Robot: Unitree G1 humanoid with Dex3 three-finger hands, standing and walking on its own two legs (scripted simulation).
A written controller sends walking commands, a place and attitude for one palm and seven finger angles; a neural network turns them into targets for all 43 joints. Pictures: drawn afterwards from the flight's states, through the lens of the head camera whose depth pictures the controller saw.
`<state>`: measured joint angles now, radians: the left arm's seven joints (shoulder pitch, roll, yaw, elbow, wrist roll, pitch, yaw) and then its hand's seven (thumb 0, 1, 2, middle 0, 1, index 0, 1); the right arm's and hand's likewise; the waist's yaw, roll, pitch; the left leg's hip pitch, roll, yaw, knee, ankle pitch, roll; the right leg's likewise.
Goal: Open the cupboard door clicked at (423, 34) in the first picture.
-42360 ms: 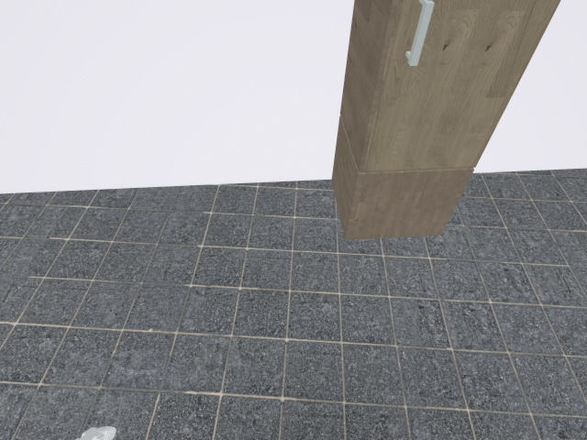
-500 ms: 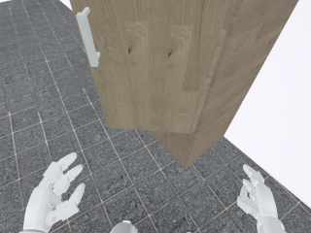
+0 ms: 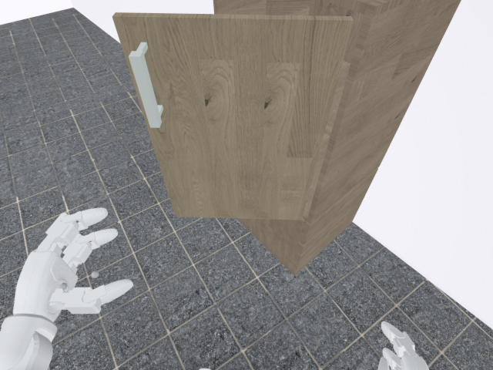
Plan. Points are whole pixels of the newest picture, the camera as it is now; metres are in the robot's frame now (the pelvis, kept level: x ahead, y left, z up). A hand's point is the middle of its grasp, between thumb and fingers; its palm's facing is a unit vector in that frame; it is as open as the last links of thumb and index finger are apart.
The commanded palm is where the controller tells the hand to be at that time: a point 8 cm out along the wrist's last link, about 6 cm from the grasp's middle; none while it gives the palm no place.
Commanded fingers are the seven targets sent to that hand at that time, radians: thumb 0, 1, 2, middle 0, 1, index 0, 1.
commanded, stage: raise the hand with hooked fingers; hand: left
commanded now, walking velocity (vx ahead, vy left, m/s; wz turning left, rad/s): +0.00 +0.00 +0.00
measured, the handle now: (149, 87) +0.57 +0.23 +0.16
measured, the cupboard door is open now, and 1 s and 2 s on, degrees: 47 47 47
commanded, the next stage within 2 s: move the hooked fingers beside the handle in 1.18 s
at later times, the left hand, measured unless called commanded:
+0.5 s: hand (50, 215) +0.27 +0.28 +0.15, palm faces +0.11 -0.99 -0.05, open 13.9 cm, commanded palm +0.25 +0.32 +0.16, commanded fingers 0.00 -0.50 0.30 -0.30 -1.20 -0.30 -1.20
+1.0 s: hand (62, 183) +0.31 +0.27 +0.18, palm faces +0.10 -0.99 -0.03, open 14.0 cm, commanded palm +0.28 +0.31 +0.19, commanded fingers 0.00 -0.50 0.30 -0.30 -1.20 -0.30 -1.20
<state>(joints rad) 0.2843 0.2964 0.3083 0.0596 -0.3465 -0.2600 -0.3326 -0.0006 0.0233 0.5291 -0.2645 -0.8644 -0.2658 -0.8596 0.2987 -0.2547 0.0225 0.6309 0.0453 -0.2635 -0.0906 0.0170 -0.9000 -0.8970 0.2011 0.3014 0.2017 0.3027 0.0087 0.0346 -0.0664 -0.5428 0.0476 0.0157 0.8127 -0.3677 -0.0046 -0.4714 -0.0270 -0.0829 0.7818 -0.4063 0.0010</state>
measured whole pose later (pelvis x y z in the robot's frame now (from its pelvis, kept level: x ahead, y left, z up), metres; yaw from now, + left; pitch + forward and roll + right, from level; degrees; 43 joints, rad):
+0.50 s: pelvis +0.01 +0.01 +0.02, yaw +1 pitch +0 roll -1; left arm -0.02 0.40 0.40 0.18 -0.33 -0.01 -0.39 -0.01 -0.47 0.32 -0.30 -1.18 -0.30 -1.18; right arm 0.23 -0.24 0.08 0.62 0.06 -0.27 -0.12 0.01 -0.90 -0.90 0.20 0.30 0.20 0.30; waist 0.05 0.04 -0.03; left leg -0.32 0.03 0.02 0.62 -0.29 0.00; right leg -0.24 -0.03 -0.09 0.58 -0.32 0.01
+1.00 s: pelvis +0.01 -0.01 +0.03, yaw +0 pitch -1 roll +0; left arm -0.14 0.42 0.46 0.28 -0.32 0.04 -0.42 -0.02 -0.50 0.30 -0.30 -1.20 -0.30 -1.20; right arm 0.26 -0.28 0.05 0.63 0.07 -0.24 -0.12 0.02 -0.90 -0.90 0.20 0.30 0.20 0.30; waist 0.03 0.05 -0.02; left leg -0.26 0.04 0.03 0.53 -0.26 -0.01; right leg -0.20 -0.02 -0.08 0.52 -0.31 -0.01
